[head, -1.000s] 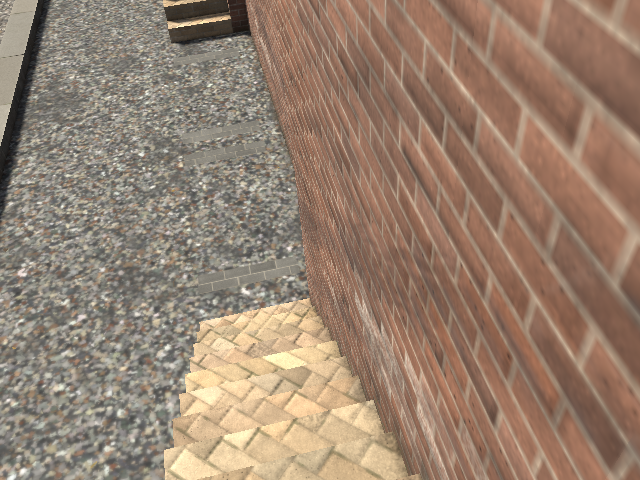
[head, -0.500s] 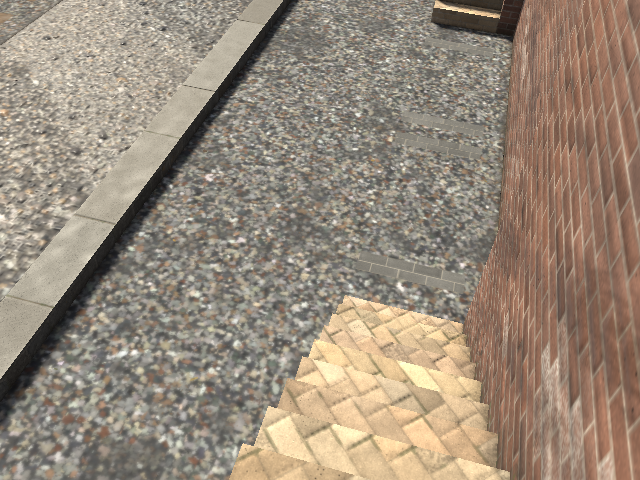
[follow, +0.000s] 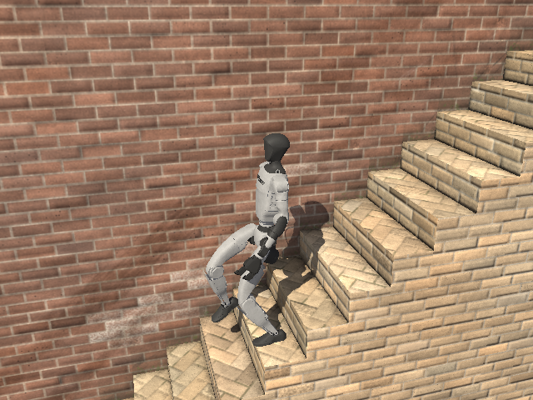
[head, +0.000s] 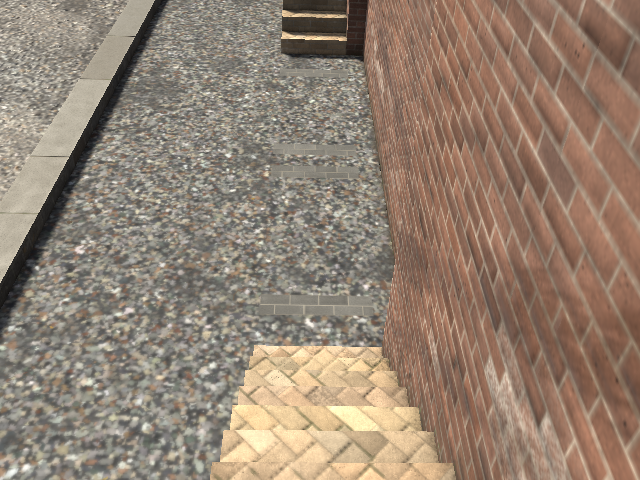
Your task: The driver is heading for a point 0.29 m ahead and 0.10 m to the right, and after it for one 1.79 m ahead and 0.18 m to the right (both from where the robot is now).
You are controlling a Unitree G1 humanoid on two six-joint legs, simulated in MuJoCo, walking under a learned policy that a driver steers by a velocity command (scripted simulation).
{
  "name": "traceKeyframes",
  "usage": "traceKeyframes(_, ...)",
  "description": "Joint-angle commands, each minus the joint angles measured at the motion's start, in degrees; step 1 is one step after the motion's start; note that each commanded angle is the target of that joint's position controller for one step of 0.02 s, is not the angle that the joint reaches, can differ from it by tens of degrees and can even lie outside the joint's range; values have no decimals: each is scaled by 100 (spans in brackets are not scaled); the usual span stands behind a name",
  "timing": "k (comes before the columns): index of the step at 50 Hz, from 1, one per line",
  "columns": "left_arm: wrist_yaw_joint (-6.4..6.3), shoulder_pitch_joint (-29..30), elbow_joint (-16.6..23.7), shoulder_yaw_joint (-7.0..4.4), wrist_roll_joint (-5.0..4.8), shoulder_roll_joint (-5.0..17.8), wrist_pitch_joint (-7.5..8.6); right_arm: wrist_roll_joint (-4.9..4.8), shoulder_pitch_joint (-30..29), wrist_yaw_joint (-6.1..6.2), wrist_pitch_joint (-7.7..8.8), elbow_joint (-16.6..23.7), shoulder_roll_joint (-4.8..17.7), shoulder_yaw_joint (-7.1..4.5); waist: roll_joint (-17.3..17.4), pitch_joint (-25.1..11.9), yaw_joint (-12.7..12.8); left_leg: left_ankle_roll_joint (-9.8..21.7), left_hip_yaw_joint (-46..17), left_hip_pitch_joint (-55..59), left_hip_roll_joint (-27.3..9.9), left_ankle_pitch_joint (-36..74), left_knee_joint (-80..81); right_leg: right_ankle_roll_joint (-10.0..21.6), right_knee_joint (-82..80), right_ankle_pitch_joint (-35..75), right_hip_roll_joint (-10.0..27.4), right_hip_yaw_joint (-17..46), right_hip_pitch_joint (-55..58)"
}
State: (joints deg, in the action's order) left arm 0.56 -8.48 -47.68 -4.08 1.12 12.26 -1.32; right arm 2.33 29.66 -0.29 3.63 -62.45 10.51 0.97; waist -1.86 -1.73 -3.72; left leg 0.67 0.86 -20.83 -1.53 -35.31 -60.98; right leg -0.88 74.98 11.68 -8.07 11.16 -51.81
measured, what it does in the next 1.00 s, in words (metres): goes down: right foot 0.20 m lower, then left foot 0.19 m lower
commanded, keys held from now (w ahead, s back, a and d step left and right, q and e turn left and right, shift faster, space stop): w+e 0.10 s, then e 0.28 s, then no key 0.06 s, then q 0.56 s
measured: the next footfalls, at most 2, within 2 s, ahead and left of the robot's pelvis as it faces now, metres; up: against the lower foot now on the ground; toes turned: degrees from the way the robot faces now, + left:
right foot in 0.24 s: +0.22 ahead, -0.19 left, -0.20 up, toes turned -11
left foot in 0.78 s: +0.47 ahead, -0.11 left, -0.39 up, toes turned -13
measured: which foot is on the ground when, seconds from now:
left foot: down 0.00-0.24, up 0.26-0.76, down 0.78-1.00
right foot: up 0.00-0.22, down 0.24-0.80, up 0.82-1.00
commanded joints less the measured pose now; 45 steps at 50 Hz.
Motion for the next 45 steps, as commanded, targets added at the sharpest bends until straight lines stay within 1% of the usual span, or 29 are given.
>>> traceKeyframes(1, 23, 551, 510, -216, -30, 540, -47, 53, 44, 20, 115, 256, 1104, -233, 711, 1545, -38, 795, -2094, -375, -1356, -1380, 2510, 20, -656, 331, 380, 98, -783)
traceKeyframes(4, -107, 1168, 688, -243, -186, 449, 182, 101, 140, 192, 323, 287, 1103, -264, 826, 1727, -378, 700, -1622, 76, -1299, -911, 2489, -33, -2235, 976, 616, 26, -521)
traceKeyframes(7, 80, 493, 319, -254, -364, 551, 264, 120, -774, 143, 559, 455, 948, -298, 804, 1278, -37, 413, -116, -1148, -1007, -476, 1752, -13, -3510, 2923, 896, -936, 2504)
traceKeyframes(9, 120, -935, -240, -309, -331, 766, 182, 133, -1016, 169, 525, 528, 1035, -362, 1022, 856, 355, 198, 280, -521, -988, 1119, 725, 0, -3697, 2548, 1028, -1264, 3461)
traceKeyframes(10, 83, -1905, -539, -369, -180, 996, 116, 117, -1072, 169, 406, 490, 1049, -390, 1061, 682, 650, 153, 535, -417, -846, 2143, -486, 42, -3721, 2150, 957, -1577, 4224)
traceKeyframes(11, 34, -3404, -947, -466, -123, 1162, 79, 129, -1182, 189, 236, 381, 1098, -402, 1227, 6, 1286, 102, 646, -167, -787, 3861, -2054, 265, -3879, 2069, 875, -1678, 5198)
traceKeyframes(12, 15, -4217, -1091, -496, 55, 1218, 71, -80, -1659, 222, 60, 480, 1153, -477, 793, 138, 1946, -72, 756, -1054, -485, 3691, -4398, 704, -4924, 1820, 1141, -967, 6058)
traceKeyframes(13, -12, -3383, -974, -383, 84, 1498, 186, -23, -751, 196, -50, 398, 401, -397, -1756, 732, 1300, -14, 704, -2110, 632, -1446, -6423, 619, -5373, 4245, 1546, -729, 6004)
traceKeyframes(14, -124, -3389, -986, -266, -122, 1727, 275, 116, -342, 185, -80, 836, 506, -428, -2532, 524, 670, -168, -71, -3950, 368, -1615, -5728, 316, -3653, 6827, 1889, -59, 6944)
traceKeyframes(15, -46, -3102, -797, -135, -222, 1157, 258, 288, -604, 165, -154, 682, 747, -441, -1181, 343, 744, -203, -232, -3813, 137, -865, -5081, 368, -3798, 6207, 2033, 277, 6461)
traceKeyframes(16, -74, -2730, -685, -64, -229, 1038, 223, 227, -664, 137, -222, 667, 673, -434, -701, 137, 534, -233, -260, -3691, 81, -404, -4915, 723, -3811, 5537, 2263, 662, 5962)
traceKeyframes(17, -184, -2659, -666, -29, -333, 899, 308, 241, -919, 109, -166, 788, 892, -443, -518, -11, 518, -200, -480, -3582, -38, 1199, -3554, 700, -3793, 4017, 1966, 442, 5651)
traceKeyframes(18, -282, -2671, -708, 100, -364, 650, 349, 235, -1094, 52, -281, 759, 890, -377, -106, -216, 446, -201, -473, -3273, -46, 1687, -3080, 543, -3879, 4157, 1987, 660, 5445)
traceKeyframes(19, -473, -2760, -796, 179, -382, 477, 385, 178, -1335, 49, -384, 1148, 348, -173, -116, -103, 317, -275, -468, -3333, -167, 2746, -2022, 750, -3843, 4453, 2117, 1041, 4827)
traceKeyframes(20, -596, -2762, -932, 227, -310, 436, 355, 155, -1411, 109, -473, 1195, 205, -73, -85, -282, 309, -330, -529, -2937, -191, 3129, -1356, 751, -3784, 4918, 2228, 1151, 4823)
traceKeyframes(22, -677, -2425, -904, 397, -262, 228, 363, 44, -1192, 168, -620, 878, 355, -92, -332, -692, 89, -310, -592, -1946, -80, 3806, -1197, 494, -3533, 4830, 2022, 934, 4327)
traceKeyframes(23, -737, -2841, -1120, 397, -407, 62, 416, 61, -1198, 88, -529, 934, 582, -149, -339, -671, 167, -213, -747, -2393, -85, 5060, -258, 303, -3181, 2834, 1593, 663, 4630)
traceKeyframes(25, -824, -2930, -1257, 506, -555, -266, 526, 61, -2076, -5, -487, 1154, 418, -56, 40, -106, 399, -166, -649, -2063, 55, 6367, 1049, 127, -3139, 1229, 1261, 190, 4003)
traceKeyframes(26, -821, -2833, -1271, 488, -570, -155, 582, 93, -2446, -113, -486, 1319, 311, -2, 110, 35, 445, -194, -678, -1749, 164, 6967, 1444, 157, -3197, -133, 1243, 82, 3641)
traceKeyframes(29, -739, -2544, -1203, 596, -518, -434, 604, 10, -2853, -154, -638, 1578, 85, 28, -299, 544, 523, -255, -1234, -611, 277, 7158, 2168, 168, -3158, -1223, 1228, 119, 2396)
traceKeyframes(30, -726, -2638, -1213, 576, -480, -401, 649, 6, -2793, -157, -630, 1525, 292, -43, -144, 777, 602, -275, -1391, -740, 335, 7268, 2567, 125, -2922, -1293, 1198, 114, 2472)
traceKeyframes(33, -767, -2751, -1153, 515, -461, -215, 761, 114, -2829, -159, -560, 1540, 246, -118, -273, 957, 781, -169, -887, -553, 439, 6687, 2679, 178, -2151, -382, 1281, -45, 2363)
traceKeyframes(37, -894, -2869, -1015, 254, -150, 85, 527, 48, -2820, -254, -349, 1554, 351, -190, -133, 1185, 1242, 66, -285, -706, 238, 4269, 4241, 560, -1124, 1292, 1518, 224, 3283)
traceKeyframes(39, -683, -2144, -674, 137, -31, 445, 436, -54, -1128, -223, -263, 984, 718, -321, 419, 405, 446, 507, -270, 1796, 50, 5841, 5194, 465, 922, 1243, 1134, -356, 2272)
traceKeyframes(40, -626, -1492, -262, 10, -227, 635, 474, 37, 134, -153, -325, 741, 1262, -518, 1450, -407, -346, 1451, -1241, 4660, -1072, 9923, 4039, -78, 4046, -2548, 402, -1364, -337)
traceKeyframes(41, -566, -1412, 99, 53, -392, 624, 523, -173, -140, -61, -476, 913, 1452, -530, 1743, -1285, -265, 2384, -2209, 6413, -1968, 12241, 2122, -485, 5653, -6859, 196, -1798, -2306)
traceKeyframes(42, -538, -1341, 301, 154, -225, 451, 479, -165, -526, 17, -510, 1271, 1464, -574, 855, -1790, -157, 2815, -2540, 5904, -2411, 11678, 2184, -433, 6066, -6828, 601, -1212, -2393)
traceKeyframes(43, -615, -1004, 371, 266, 4, 204, 354, -100, -672, 62, -523, 1345, 1212, -511, 4, -1519, -59, 2868, -2497, 4878, -2517, 9975, 2715, -310, 5764, -6252, 699, -730, -2383)
traceKeyframes(45, -703, -796, 478, 447, 77, -242, -23, -72, -1486, 316, -477, 1599, 1255, -459, 17, -852, 568, 2513, -2461, 2146, -2024, 6927, 3459, -201, 4923, -4524, 717, -1040, -1504)
Keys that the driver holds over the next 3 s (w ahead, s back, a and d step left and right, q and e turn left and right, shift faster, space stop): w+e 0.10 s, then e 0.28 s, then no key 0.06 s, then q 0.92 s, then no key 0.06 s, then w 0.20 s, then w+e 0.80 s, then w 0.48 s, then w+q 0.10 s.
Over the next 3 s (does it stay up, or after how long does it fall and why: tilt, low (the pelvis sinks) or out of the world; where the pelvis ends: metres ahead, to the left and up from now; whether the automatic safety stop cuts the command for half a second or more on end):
stays up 1.07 -0.22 -0.81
